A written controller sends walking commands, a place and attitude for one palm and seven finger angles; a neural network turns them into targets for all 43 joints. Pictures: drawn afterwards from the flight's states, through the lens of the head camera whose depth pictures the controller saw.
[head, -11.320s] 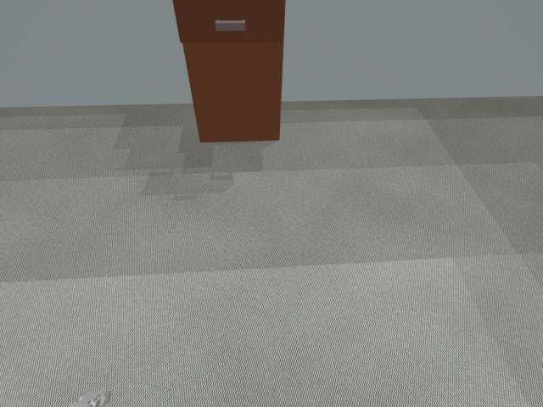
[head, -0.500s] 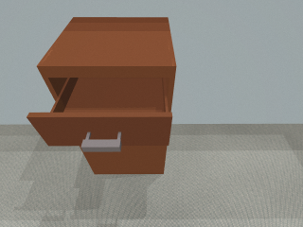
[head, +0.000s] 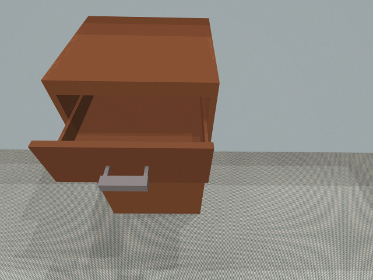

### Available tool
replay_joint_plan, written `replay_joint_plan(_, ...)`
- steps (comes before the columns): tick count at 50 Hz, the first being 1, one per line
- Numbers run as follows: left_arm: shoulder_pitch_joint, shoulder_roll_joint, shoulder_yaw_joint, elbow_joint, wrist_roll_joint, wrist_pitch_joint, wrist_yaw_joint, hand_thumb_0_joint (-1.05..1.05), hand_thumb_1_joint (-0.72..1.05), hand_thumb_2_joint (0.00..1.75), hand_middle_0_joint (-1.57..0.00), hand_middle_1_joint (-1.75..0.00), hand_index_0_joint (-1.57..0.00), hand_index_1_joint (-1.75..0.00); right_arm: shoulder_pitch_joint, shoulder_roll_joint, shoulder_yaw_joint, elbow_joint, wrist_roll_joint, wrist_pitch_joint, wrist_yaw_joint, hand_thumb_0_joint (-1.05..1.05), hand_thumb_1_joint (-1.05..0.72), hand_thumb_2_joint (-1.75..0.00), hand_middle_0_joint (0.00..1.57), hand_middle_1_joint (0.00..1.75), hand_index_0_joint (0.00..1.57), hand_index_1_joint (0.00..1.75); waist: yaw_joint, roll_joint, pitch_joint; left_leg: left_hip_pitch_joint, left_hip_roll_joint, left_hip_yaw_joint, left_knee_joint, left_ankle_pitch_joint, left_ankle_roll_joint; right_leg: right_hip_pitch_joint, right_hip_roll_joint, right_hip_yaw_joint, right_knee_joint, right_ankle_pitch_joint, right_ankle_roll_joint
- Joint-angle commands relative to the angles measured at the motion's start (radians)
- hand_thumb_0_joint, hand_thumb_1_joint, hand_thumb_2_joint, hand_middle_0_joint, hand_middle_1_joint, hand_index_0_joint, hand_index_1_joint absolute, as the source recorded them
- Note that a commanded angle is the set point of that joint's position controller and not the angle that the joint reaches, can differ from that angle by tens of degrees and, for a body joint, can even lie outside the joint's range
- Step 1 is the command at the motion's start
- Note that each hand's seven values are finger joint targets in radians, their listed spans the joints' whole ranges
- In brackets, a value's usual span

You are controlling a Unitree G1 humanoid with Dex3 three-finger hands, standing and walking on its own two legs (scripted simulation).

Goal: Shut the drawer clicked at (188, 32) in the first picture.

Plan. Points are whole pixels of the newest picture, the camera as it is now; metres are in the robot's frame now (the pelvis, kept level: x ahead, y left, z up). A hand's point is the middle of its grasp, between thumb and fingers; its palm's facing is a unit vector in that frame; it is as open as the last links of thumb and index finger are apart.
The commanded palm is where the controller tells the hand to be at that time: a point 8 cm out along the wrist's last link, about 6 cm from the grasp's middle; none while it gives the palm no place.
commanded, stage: look again from close up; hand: left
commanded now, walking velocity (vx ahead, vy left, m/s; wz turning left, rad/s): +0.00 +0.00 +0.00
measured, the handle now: (125, 176) +0.36 +0.18 -0.02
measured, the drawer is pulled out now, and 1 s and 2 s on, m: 0.19 0.19 0.19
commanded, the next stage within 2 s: shuffle to correct the standing spot in 0.32 s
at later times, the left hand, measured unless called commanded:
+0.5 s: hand out of the picture +0.00 +0.16 -0.17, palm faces +0.04 -0.98 -0.19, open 7.4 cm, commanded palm none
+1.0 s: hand out of the picture -0.01 +0.18 -0.18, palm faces +0.04 -0.98 -0.21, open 7.4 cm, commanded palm none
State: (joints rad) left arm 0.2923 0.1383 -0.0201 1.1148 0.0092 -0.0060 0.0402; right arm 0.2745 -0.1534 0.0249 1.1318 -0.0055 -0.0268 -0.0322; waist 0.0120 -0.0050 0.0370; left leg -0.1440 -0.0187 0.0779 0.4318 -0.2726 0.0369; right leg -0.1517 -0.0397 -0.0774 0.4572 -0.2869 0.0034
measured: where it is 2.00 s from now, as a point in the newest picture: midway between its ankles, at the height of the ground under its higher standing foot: outside the picture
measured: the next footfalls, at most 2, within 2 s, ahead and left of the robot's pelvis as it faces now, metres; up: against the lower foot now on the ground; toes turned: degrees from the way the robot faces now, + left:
none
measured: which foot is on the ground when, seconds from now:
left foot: down 0.00-1.00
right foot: down 0.00-1.00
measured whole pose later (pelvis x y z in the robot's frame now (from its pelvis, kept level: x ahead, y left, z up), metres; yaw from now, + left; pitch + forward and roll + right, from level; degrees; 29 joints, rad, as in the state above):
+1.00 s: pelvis -0.03 -0.01 -0.01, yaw +1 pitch -2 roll -1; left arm 0.30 0.17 0.00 1.02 0.02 0.01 0.03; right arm 0.33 -0.16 0.00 1.03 -0.03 0.01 0.00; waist -0.01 0.01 -0.01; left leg -0.26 0.00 0.05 0.60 -0.31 0.03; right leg -0.23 -0.03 -0.11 0.59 -0.34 -0.03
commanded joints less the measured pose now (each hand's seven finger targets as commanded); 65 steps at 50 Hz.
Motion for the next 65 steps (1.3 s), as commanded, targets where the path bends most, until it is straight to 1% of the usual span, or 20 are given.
replay_joint_plan(1,0.073,0.098,0.018,-0.02,-0.001,-0.016,0.003,0.0,0.9,0.9,-0.2,-0.3,-0.2,-0.3,0.063,-0.086,-0.012,-0.018,-0.002,-0.009,-0.002,0.0,-0.9,-0.9,0.2,0.3,0.2,0.3,-0.005,0.0,0.035,-0.023,0.12,-0.107,-0.081,0.25,0.008,-0.012,-0.079,0.089,-0.071,0.197,-0.036)
replay_joint_plan(21,0.08,0.093,0.022,-0.013,-0.001,-0.016,0.004,0.0,0.9,0.9,-0.2,-0.3,-0.2,-0.3,0.073,-0.082,-0.014,-0.01,-0.003,-0.013,-0.007,0.0,-0.9,-0.9,0.2,0.3,0.2,0.3,-0.003,0.001,0.014,0.01,0.125,-0.106,-0.084,0.323,0.007,0.007,-0.081,0.085,-0.07,0.248,-0.038)
replay_joint_plan(24,0.077,0.098,0.027,-0.024,-0.002,-0.008,0.005,0.0,0.9,0.9,-0.2,-0.3,-0.2,-0.3,0.063,-0.078,-0.018,-0.02,0.001,-0.012,-0.01,0.0,-0.9,-0.9,0.2,0.3,0.2,0.3,-0.002,-0.001,0.037,0.0,0.137,-0.116,-0.087,0.401,0.009,-0.005,-0.074,0.076,-0.053,0.273,-0.03)
replay_joint_plan(28,0.084,0.101,0.037,-0.042,-0.001,0.004,0.007,0.0,0.9,0.9,-0.2,-0.3,-0.2,-0.3,0.066,-0.09,-0.031,-0.037,0.001,-0.008,-0.016,0.0,-0.9,-0.9,0.2,0.3,0.2,0.3,-0.004,0.02,0.003,0.035,0.16,-0.125,-0.064,0.521,0.013,-0.026,-0.071,0.066,-0.013,0.283,-0.025)
replay_joint_plan(31,0.079,0.097,0.044,-0.062,0.003,0.014,0.005,0.0,0.9,0.9,-0.2,-0.3,-0.2,-0.3,0.062,-0.098,-0.041,-0.048,-0.001,0.002,-0.019,0.0,-0.9,-0.9,0.2,0.3,0.2,0.3,-0.004,0.03,0.007,0.012,0.176,-0.137,-0.06,0.495,0.024,-0.05,-0.059,0.065,0.011,0.237,-0.026)
replay_joint_plan(32,0.084,0.131,0.034,-0.067,0.019,-0.003,0.038,0.0,0.9,0.9,-0.2,-0.3,-0.2,-0.3,0.025,-0.164,-0.063,-0.112,0.013,0.008,-0.012,0.0,-0.9,-0.9,0.2,0.3,0.2,0.3,-0.013,-0.047,0.004,-0.039,0.203,-0.113,0.149,0.704,-0.011,-0.085,-0.099,0.091,-0.033,0.532,-0.005)
replay_joint_plan(33,0.086,0.146,0.05,-0.113,0.01,-0.011,0.033,0.0,0.9,0.9,-0.2,-0.3,-0.2,-0.3,0.056,-0.106,-0.058,-0.147,0.004,0.009,0.002,0.0,-0.9,-0.9,0.2,0.3,0.2,0.3,-0.019,-0.073,-0.071,-0.109,0.126,-0.093,0.148,0.277,-0.014,0.01,-0.136,0.109,-0.013,0.486,-0.044)
replay_joint_plan(34,0.066,0.164,0.048,-0.106,0.005,-0.025,0.024,0.0,0.9,0.9,-0.2,-0.3,-0.2,-0.3,0.012,-0.071,-0.046,-0.149,-0.003,0.011,0.009,0.0,-0.9,-0.9,0.2,0.3,0.2,0.3,-0.015,-0.029,-0.082,-0.108,0.076,-0.049,0.115,0.053,-0.022,0.022,-0.188,0.161,-0.032,0.513,-0.073)
replay_joint_plan(35,0.047,0.166,0.042,-0.111,0.003,-0.033,0.019,0.0,0.9,0.9,-0.2,-0.3,-0.2,-0.3,0.04,-0.056,-0.043,-0.146,-0.005,0.014,0.012,0.0,-0.9,-0.9,0.2,0.3,0.2,0.3,-0.034,-0.045,-0.109,-0.104,0.061,-0.043,0.117,-0.01,-0.028,0.021,-0.197,0.167,-0.046,0.397,-0.099)
replay_joint_plan(37,0.021,0.153,0.039,-0.132,0.005,-0.037,0.015,0.0,0.9,0.9,-0.2,-0.3,-0.2,-0.3,0.057,-0.062,-0.04,-0.144,-0.008,0.013,0.016,0.0,-0.9,-0.9,0.2,0.3,0.2,0.3,-0.045,-0.023,-0.099,-0.064,0.065,-0.057,0.089,0.025,-0.026,-0.033,-0.167,0.16,-0.058,0.224,-0.11)
replay_joint_plan(40,-0.005,0.144,0.033,-0.133,0.005,-0.024,0.005,0.0,0.9,0.9,-0.2,-0.3,-0.2,-0.3,0.057,-0.08,-0.034,-0.139,-0.014,0.017,0.02,0.0,-0.9,-0.9,0.2,0.3,0.2,0.3,-0.038,0.034,0.03,-0.095,0.079,-0.088,0.043,-0.023,-0.013,-0.135,-0.108,0.133,-0.1,-0.123,-0.086)
replay_joint_plan(42,0.007,0.148,0.036,-0.131,0.01,-0.015,0.0,0.0,0.9,0.9,-0.2,-0.3,-0.2,-0.3,0.057,-0.092,-0.034,-0.138,-0.019,0.023,0.024,0.0,-0.9,-0.9,0.2,0.3,0.2,0.3,-0.028,-0.004,0.106,-0.165,0.066,-0.089,0.035,-0.132,-0.006,-0.17,-0.095,0.146,-0.128,-0.299,-0.088)
replay_joint_plan(47,0.003,0.167,0.051,-0.149,0.012,0.002,-0.004,0.0,0.9,0.9,-0.2,-0.3,-0.2,-0.3,0.106,-0.094,-0.039,-0.129,-0.027,0.034,0.03,0.0,-0.9,-0.9,0.2,0.3,0.2,0.3,-0.035,-0.092,0.181,-0.176,0.041,-0.06,0.097,-0.183,-0.002,-0.295,-0.113,0.162,-0.168,-0.481,-0.1)
replay_joint_plan(48,-0.001,0.163,0.053,-0.151,0.012,0.002,-0.005,0.0,0.9,0.9,-0.2,-0.3,-0.2,-0.3,0.118,-0.091,-0.037,-0.127,-0.027,0.032,0.029,0.0,-0.9,-0.9,0.2,0.3,0.2,0.3,-0.041,-0.084,0.171,-0.167,0.042,-0.064,0.087,-0.17,0.0,-0.296,-0.106,0.153,-0.147,-0.457,-0.099)
replay_joint_plan(50,-0.001,0.14,0.05,-0.154,0.01,0.004,-0.008,0.0,0.9,0.9,-0.2,-0.3,-0.2,-0.3,0.144,-0.1,-0.034,-0.114,-0.029,0.021,0.025,0.0,-0.9,-0.9,0.2,0.3,0.2,0.3,-0.043,0.037,0.15,-0.187,0.081,-0.152,-0.043,-0.227,0.02,-0.252,-0.042,0.08,-0.021,-0.361,-0.075)
replay_joint_plan(52,0.028,0.101,0.039,-0.15,0.01,0.003,-0.012,0.0,0.9,0.9,-0.2,-0.3,-0.2,-0.3,0.121,-0.132,-0.037,-0.117,-0.025,0.01,0.018,0.0,-0.9,-0.9,0.2,0.3,0.2,0.3,-0.014,0.172,0.128,-0.241,0.177,-0.313,-0.196,-0.291,0.065,-0.162,0.021,0.013,0.108,-0.186,-0.048)
replay_joint_plan(53,0.043,0.089,0.033,-0.141,0.013,-0.001,-0.014,0.0,0.9,0.9,-0.2,-0.3,-0.2,-0.3,0.098,-0.137,-0.036,-0.118,-0.02,0.006,0.013,0.0,-0.9,-0.9,0.2,0.3,0.2,0.3,0.002,0.164,0.117,-0.236,0.189,-0.327,-0.203,-0.236,0.078,-0.132,0.023,0.016,0.109,-0.131,-0.049)
replay_joint_plan(57,0.081,0.085,0.027,-0.095,0.0,-0.021,-0.013,0.0,0.9,0.9,-0.2,-0.3,-0.2,-0.3,0.088,-0.1,-0.021,-0.099,-0.009,-0.017,0.004,0.0,-0.9,-0.9,0.2,0.3,0.2,0.3,0.019,0.052,0.003,-0.158,0.135,-0.197,-0.078,0.128,0.051,0.002,-0.031,0.084,-0.002,0.058,-0.056)
replay_joint_plan(61,0.077,0.096,0.023,-0.065,-0.004,-0.028,-0.005,0.0,0.9,0.9,-0.2,-0.3,-0.2,-0.3,0.12,-0.089,-0.017,-0.059,-0.005,-0.019,0.001,0.0,-0.9,-0.9,0.2,0.3,0.2,0.3,-0.004,-0.042,-0.022,-0.076,0.102,-0.131,-0.022,0.248,0.019,0.01,-0.067,0.102,-0.013,0.217,-0.057)
replay_joint_plan(65,0.083,0.086,0.022,-0.045,-0.004,-0.028,0.002,0.0,0.9,0.9,-0.2,-0.3,-0.2,-0.3,0.123,-0.081,-0.015,-0.031,-0.003,-0.019,-0.003,0.0,-0.9,-0.9,0.2,0.3,0.2,0.3,-0.008,-0.033,-0.02,-0.036,0.108,-0.122,-0.022,0.326,0.015,0.014,-0.07,0.095,-0.015,0.285,-0.05)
